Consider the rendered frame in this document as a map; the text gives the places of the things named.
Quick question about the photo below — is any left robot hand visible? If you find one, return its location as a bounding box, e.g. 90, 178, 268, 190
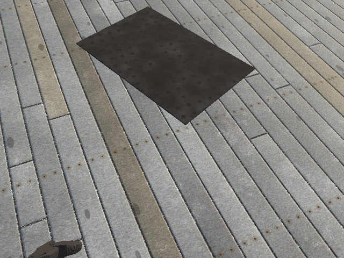
28, 240, 82, 258

